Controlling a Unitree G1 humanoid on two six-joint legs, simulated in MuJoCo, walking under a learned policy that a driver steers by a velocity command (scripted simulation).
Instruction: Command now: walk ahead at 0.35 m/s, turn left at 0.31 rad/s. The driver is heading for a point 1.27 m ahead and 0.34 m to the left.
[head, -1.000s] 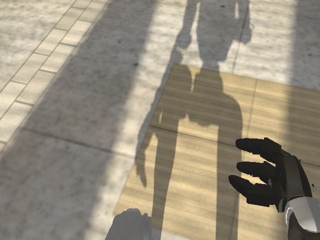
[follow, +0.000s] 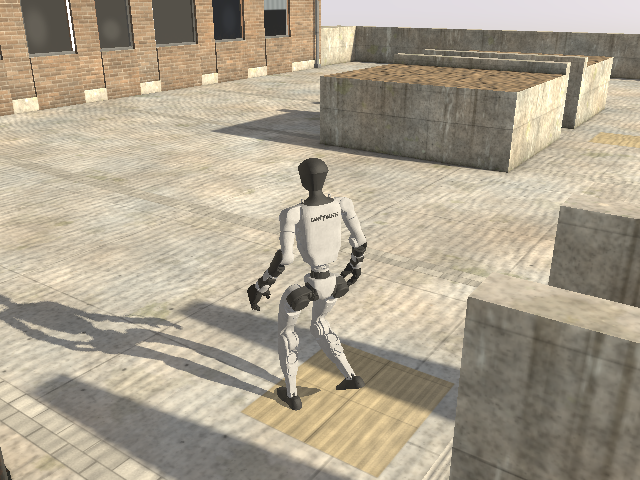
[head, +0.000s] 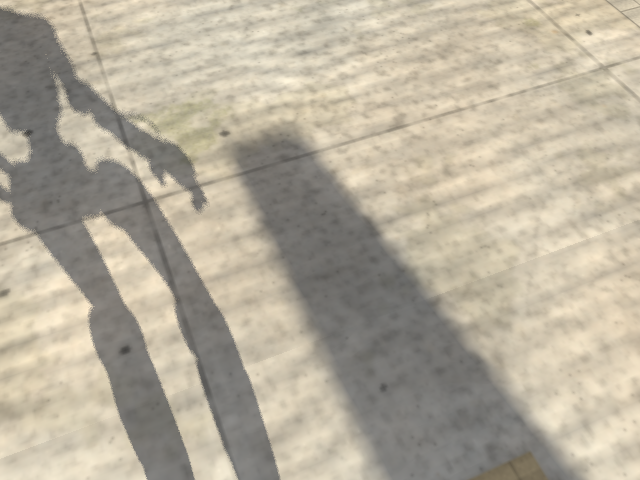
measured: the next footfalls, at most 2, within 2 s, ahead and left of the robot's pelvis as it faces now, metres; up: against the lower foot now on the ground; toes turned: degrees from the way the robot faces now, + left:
right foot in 0.26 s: +0.32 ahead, -0.08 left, +0.00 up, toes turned +20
left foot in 0.64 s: +0.16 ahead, +0.17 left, +0.00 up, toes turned +34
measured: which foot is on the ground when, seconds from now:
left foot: down 0.00-0.24, up 0.26-0.62, down 0.64-1.00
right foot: up 0.00-0.24, down 0.26-0.64, up 0.66-1.00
